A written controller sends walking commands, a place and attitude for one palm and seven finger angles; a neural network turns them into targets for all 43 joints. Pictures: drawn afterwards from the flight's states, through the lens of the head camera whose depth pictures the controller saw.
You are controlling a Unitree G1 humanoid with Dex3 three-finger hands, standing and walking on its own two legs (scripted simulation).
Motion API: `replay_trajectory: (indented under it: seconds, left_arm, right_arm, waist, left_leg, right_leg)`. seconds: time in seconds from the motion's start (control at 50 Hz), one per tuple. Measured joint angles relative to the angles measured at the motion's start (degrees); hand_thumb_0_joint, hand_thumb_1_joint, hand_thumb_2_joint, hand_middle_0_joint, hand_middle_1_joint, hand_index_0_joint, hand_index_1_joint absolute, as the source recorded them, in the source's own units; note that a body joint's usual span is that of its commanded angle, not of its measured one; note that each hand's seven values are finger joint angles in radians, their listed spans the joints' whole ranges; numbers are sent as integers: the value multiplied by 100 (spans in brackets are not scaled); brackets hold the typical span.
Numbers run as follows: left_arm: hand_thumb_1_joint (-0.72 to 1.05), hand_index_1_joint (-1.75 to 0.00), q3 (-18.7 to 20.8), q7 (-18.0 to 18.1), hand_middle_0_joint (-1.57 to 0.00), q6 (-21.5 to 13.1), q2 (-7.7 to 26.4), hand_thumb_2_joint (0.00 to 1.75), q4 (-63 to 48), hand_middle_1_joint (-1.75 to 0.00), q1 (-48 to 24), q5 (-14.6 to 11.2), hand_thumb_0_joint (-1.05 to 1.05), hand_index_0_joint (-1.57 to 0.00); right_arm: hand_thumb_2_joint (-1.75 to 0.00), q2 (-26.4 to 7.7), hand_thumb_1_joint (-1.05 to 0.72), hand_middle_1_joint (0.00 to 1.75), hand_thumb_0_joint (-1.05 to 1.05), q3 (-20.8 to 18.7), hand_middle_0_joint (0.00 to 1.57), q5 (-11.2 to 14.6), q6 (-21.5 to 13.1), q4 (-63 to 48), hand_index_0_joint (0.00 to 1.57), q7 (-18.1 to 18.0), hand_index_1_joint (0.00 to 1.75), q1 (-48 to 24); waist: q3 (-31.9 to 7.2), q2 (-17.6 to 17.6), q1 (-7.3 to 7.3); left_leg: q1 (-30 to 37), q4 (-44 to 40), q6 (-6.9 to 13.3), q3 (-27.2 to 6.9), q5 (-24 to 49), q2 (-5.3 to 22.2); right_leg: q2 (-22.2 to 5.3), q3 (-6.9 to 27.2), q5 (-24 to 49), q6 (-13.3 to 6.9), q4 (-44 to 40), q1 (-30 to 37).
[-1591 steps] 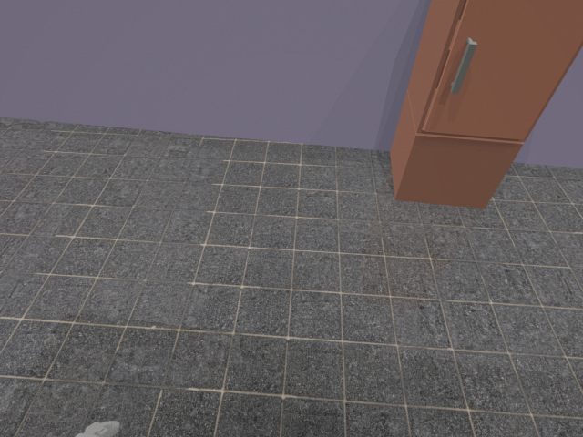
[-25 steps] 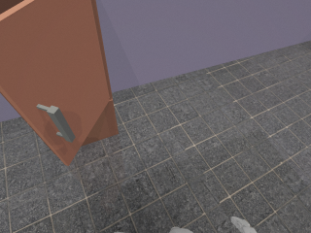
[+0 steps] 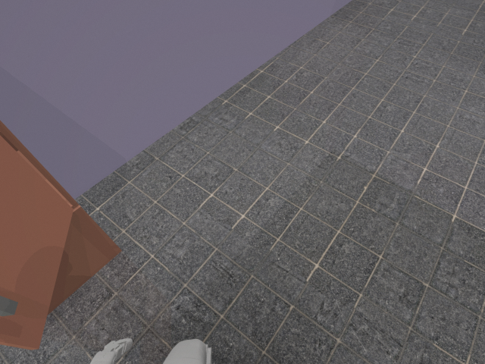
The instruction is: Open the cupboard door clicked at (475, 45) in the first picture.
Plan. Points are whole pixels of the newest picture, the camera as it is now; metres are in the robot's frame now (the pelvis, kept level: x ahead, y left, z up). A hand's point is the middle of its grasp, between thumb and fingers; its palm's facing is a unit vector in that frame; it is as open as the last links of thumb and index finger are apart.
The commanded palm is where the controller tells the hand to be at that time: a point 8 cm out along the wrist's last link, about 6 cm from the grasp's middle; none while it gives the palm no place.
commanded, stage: walk to a spot facing it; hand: left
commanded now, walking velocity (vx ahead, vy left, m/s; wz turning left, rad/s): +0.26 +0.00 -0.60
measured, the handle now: out of the picture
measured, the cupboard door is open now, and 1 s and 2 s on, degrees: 48 48 48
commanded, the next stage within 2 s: turn to face it in 1.58 s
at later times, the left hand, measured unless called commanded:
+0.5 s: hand (154, 308) +0.23 +0.20 -0.16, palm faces -0.27 -0.95 -0.16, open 7.4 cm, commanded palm none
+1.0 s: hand (245, 232) +0.40 +0.02 -0.15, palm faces -0.46 -0.85 -0.26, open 7.2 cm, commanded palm none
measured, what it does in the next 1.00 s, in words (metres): walks ahead, turning right: left foot, then right foot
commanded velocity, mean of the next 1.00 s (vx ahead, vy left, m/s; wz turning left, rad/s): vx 0.32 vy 0.00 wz -0.48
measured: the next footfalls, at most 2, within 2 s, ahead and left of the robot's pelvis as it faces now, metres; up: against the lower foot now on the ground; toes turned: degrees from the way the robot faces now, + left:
left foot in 0.24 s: +0.10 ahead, +0.14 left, +0.00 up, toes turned -6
right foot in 0.70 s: +0.25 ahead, -0.15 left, +0.00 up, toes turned -31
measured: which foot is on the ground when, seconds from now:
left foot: up 0.00-0.22, down 0.24-0.72, up 0.74-1.00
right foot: down 0.00-0.24, up 0.26-0.68, down 0.70-1.00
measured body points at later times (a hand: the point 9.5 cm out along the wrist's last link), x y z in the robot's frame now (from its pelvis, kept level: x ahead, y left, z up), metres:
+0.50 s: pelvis +0.10 +0.02 +0.01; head +0.15 +0.04 +0.45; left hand +0.25 +0.25 -0.15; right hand +0.01 -0.20 -0.13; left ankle +0.06 +0.15 -0.74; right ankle +0.09 -0.12 -0.65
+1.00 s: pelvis +0.26 -0.13 +0.01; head +0.27 -0.17 +0.46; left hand +0.42 +0.06 -0.13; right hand +0.21 -0.37 -0.15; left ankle +0.41 +0.01 -0.64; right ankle +0.22 -0.13 -0.74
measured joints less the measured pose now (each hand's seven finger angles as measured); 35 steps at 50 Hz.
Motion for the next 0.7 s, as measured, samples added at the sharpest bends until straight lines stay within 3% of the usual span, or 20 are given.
replay_trajectory:
  seconds: [0.14, 0.24, 0.28, 0.32, 0.38, 0.44, 0.5, 0.58, 0.66, 0.7]
  left_arm:
    - [90, -30, -5, -69, -20, 2, -99, 90, 103, -30, 319, 39, 0, -21]
    - [90, -30, 83, -137, -20, 7, -64, 90, 166, -30, 648, 50, 0, -21]
    - [90, -30, 128, -165, -20, 80, -40, 90, 269, -30, 683, 30, 0, -21]
    - [91, -30, 192, -244, -20, 111, 45, 90, 325, -30, 672, 66, 0, -21]
    - [91, -30, 274, -331, -20, 65, 166, 90, 323, -30, 595, 123, 1, -20]
    - [91, -30, 282, -364, -20, 35, 204, 90, 282, -30, 477, 117, 0, -20]
    - [91, -30, 234, -381, -20, 48, 169, 90, 290, -30, 323, 106, 0, -20]
    - [91, -30, 136, -420, -20, 93, 64, 90, 324, -30, 7, 88, 0, -20]
    - [91, -30, 54, -439, -20, 51, -43, 90, 256, -30, -359, 65, 0, -20]
    - [91, -30, 33, -430, -20, -84, -62, 90, 159, -30, -463, 58, 0, -20]
  right_arm:
    - [-90, 195, -91, 30, 1, 10, 20, -30, -96, -194, 20, 85, 29, -194]
    - [-90, 260, -91, 30, 1, 68, 20, -39, -354, -327, 20, 122, 29, -93]
    - [-90, 263, -91, 30, 1, 90, 20, -112, -518, -346, 20, 73, 29, -15]
    - [-90, 330, -91, 30, 1, 145, 20, -153, -566, -337, 20, 50, 29, 143]
    - [-90, 417, -90, 30, 1, 218, 20, -161, -620, -226, 20, 23, 29, 493]
    - [-90, 464, -90, 30, 1, 259, 20, -124, -673, -47, 20, -18, 29, 789]
    - [-90, 488, -90, 30, 1, 275, 20, -115, -715, 126, 20, -39, 29, 1047]
    - [-90, 498, -90, 30, 1, 275, 20, -149, -707, 321, 20, -35, 29, 1356]
    - [-90, 475, -90, 30, 1, 267, 20, -162, -653, 511, 20, -19, 29, 1627]
    - [-90, 480, -90, 30, 1, 267, 20, -128, -596, 623, 20, 6, 29, 1763]
  waist:
    - [-225, -90, 107]
    - [-489, -179, 231]
    - [-537, -132, 158]
    - [-503, -202, 154]
    - [-498, -282, 169]
    - [-444, -307, 204]
    - [-364, -282, 157]
    - [-233, -229, -20]
    - [-101, -107, -201]
    - [-68, -59, -209]
  left_leg:
    - [92, -1071, -19, -113, 282, -138]
    - [939, -2963, 127, -5, 237, -296]
    - [929, -2987, 382, 37, 639, -247]
    - [1137, -3085, 548, 211, 676, -192]
    - [1567, -3621, 526, 409, 770, -100]
    - [1954, -4037, 469, 661, 812, -31]
    - [2279, -4223, 415, 926, 705, 20]
    - [2669, -4279, 298, 1248, 435, 50]
    - [2975, -4020, 77, 1513, -18, 172]
    - [2903, -3303, 1, 1558, -352, 345]
  right_leg:
    - [145, 414, 115, 36, -315, 185]
    - [244, 682, -312, 96, 133, 20]
    - [273, 513, -1118, 110, 1223, -423]
    - [127, 207, -1138, 156, 2356, -894]
    - [-134, -114, -452, 248, 3403, -1507]
    - [-333, -245, 89, 299, 3700, -1938]
    - [-442, -386, 342, 294, 3410, -2136]
    - [-498, -676, 393, 222, 2296, -2014]
    - [-323, -964, 63, -22, 1233, -1568]
    - [-170, -1064, 88, -235, 753, -1125]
